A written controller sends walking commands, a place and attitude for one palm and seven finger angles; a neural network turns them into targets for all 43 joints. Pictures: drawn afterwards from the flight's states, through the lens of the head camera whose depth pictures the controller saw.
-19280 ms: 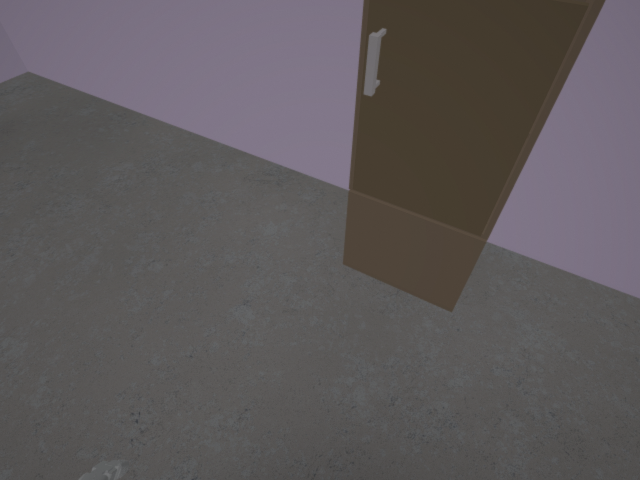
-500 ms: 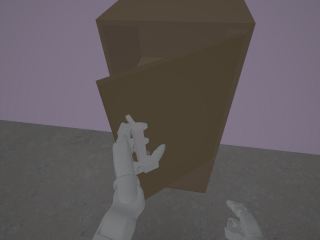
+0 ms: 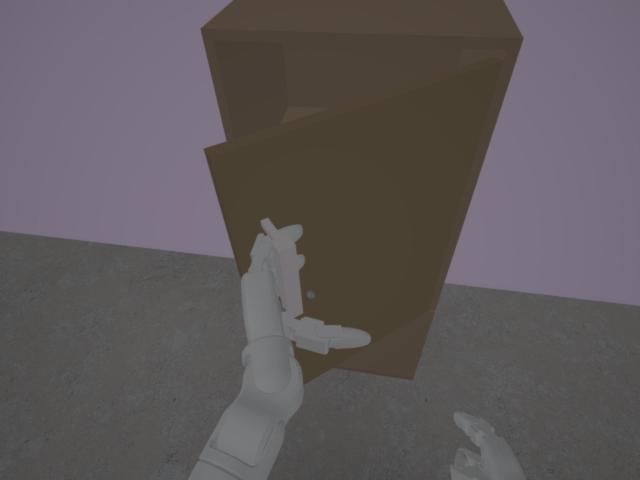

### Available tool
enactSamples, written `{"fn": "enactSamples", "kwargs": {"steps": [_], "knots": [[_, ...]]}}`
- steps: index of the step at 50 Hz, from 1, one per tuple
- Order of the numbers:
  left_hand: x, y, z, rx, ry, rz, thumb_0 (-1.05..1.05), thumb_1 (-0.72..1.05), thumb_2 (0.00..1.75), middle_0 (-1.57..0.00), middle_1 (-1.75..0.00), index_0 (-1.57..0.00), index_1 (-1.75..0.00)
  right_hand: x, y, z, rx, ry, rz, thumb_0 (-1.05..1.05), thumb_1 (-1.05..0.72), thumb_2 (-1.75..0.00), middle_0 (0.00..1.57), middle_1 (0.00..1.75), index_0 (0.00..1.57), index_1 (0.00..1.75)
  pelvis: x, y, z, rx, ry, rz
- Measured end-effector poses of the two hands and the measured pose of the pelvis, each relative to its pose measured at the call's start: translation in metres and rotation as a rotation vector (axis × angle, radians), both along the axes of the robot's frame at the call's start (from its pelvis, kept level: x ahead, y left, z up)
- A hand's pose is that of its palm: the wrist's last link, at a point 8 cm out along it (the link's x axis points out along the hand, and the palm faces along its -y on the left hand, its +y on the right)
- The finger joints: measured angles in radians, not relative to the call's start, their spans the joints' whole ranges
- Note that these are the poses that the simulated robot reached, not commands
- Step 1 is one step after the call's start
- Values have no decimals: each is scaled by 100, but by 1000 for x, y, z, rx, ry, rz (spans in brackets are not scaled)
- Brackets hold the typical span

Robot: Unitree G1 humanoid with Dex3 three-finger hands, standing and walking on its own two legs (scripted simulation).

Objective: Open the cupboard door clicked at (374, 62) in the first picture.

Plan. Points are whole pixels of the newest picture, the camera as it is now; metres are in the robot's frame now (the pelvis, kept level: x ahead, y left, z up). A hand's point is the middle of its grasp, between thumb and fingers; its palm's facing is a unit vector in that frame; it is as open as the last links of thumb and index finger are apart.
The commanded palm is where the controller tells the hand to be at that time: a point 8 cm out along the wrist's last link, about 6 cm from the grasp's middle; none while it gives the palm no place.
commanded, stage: slide the hand sideways off the handle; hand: left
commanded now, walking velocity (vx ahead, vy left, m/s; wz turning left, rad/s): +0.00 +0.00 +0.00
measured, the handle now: (281, 269) +0.35 +0.08 +0.10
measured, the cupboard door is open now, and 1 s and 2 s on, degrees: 41 43 43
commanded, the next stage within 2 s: draw the hand back to the body in 1.28 s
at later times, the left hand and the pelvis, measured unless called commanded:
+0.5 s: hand (310, 326) +0.27 +0.03 +0.10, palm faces -0.21 -0.98 +0.01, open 16.0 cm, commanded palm +0.24 +0.10 +0.10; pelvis +0.00 +0.01 +0.00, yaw -2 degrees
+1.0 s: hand (257, 355) +0.23 +0.09 +0.10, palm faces -0.12 -0.99 -0.02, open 16.1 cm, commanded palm +0.20 +0.15 +0.10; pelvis +0.02 +0.00 +0.00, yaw -2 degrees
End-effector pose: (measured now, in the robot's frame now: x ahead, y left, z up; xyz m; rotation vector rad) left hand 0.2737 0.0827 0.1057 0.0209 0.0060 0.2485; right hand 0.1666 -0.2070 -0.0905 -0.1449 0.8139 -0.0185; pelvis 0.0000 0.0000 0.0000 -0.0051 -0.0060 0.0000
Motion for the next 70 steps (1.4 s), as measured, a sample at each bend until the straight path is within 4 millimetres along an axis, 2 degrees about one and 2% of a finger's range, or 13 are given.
{"fn": "enactSamples", "kwargs": {"steps": [6, 13, 16, 26, 49, 62, 70], "knots": [[-1, 3, -1, 11, -6, -11, -1, -49, 30, -45, -65, -40, -71, 2, 4, 3, -7, -9, 14, 1, -91, -90, 20, 30, 20, 30, -4, 2, 0, 1, -2, 5], [-5, 17, -3, 69, -46, -412, -1, -49, 30, -30, -45, -22, -49, -6, 7, 6, -13, -44, 4, 1, -91, -90, 20, 30, 20, 30, -9, 7, -1, 4, -6, 12], [-5, 15, -5, 15, -21, -477, -1, -50, 30, -25, -39, -19, -41, -10, 8, 7, -6, -68, -15, 1, -91, -90, 20, 30, 20, 30, -10, 10, -1, 4, -8, 4], [-19, 8, -5, -38, -28, -459, -1, -50, 30, -21, -35, -20, -35, -16, 9, 18, 13, -108, -46, 1, -91, -90, 21, 30, 20, 30, -4, 13, 1, 13, -11, -41], [-56, 59, -6, -2, 3, -373, -1, -50, 30, -21, -32, -20, -33, 26, -10, 27, -14, -198, -25, 1, -91, -90, 20, 30, 20, 30, 21, -1, -2, 12, 30, -30], [-82, 92, -7, 20, 6, -338, -1, -50, 30, -17, -31, -16, -31, 22, -20, 18, -32, -216, -30, 1, -91, -90, 21, 30, 20, 30, 23, -5, -8, 7, 55, -13], [-94, 92, -7, 4, -17, -370, -1, -50, 30, -16, -30, -15, -31, 17, -17, 18, -42, -249, -35, 1, -91, -90, 21, 30, 20, 30, 15, 1, -12, 0, 56, -7]]}}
